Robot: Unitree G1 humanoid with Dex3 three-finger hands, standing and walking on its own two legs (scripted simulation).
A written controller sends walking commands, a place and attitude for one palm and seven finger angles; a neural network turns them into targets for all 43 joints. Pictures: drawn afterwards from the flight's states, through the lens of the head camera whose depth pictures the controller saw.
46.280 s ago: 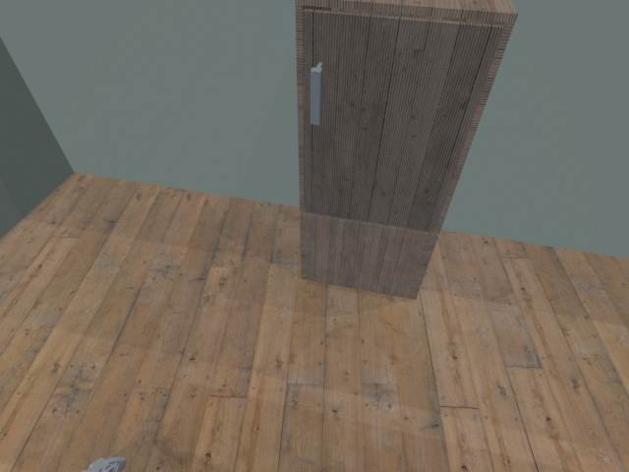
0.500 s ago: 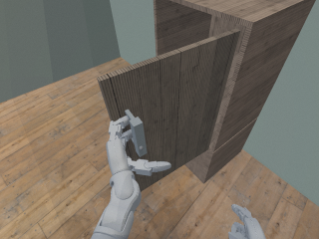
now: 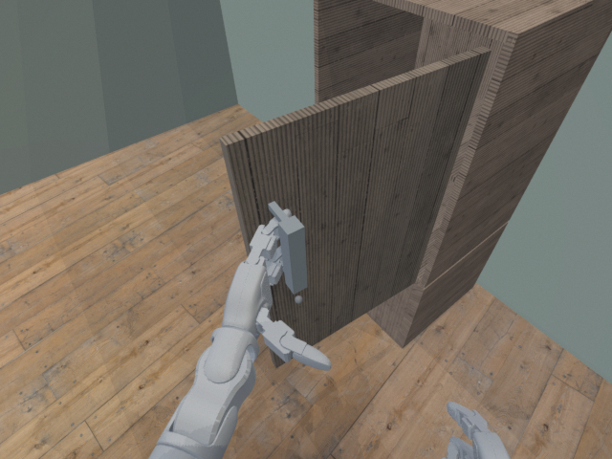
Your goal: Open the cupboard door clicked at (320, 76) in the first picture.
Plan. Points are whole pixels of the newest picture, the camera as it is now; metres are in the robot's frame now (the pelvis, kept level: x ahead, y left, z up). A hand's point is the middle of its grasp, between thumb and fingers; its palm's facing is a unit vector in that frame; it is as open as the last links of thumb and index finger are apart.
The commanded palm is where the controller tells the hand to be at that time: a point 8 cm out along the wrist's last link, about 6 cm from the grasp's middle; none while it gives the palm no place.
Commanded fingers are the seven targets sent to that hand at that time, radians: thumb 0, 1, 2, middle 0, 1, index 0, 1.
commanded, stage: slide the hand sideways off the handle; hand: left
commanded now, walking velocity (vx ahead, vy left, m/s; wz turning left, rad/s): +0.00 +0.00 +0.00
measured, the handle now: (286, 247) +0.38 +0.06 +0.08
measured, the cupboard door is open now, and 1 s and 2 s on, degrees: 84 85 85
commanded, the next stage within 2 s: draw the hand back to the body in 0.92 s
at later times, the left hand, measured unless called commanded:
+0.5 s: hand (264, 321) +0.26 +0.07 +0.09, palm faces -0.06 -1.00 -0.03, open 16.3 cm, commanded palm +0.23 +0.13 +0.08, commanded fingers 0.00 -0.50 0.30 -0.15 -0.30 -0.15 -0.30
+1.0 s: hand (217, 349) +0.23 +0.12 +0.08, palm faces -0.06 -1.00 -0.04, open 16.3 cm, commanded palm +0.21 +0.18 +0.08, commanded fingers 0.00 -0.50 0.30 -0.15 -0.30 -0.15 -0.30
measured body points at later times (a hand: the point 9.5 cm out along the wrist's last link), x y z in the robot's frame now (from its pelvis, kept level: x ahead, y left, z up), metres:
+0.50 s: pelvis +0.02 -0.02 +0.00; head +0.03 -0.04 +0.45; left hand +0.26 +0.12 +0.09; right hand +0.20 -0.24 -0.08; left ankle +0.02 +0.10 -0.71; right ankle +0.02 -0.11 -0.71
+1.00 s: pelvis +0.02 -0.03 -0.01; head +0.04 -0.04 +0.44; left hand +0.23 +0.18 +0.08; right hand +0.20 -0.26 -0.08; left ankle +0.02 +0.10 -0.71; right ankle +0.02 -0.12 -0.71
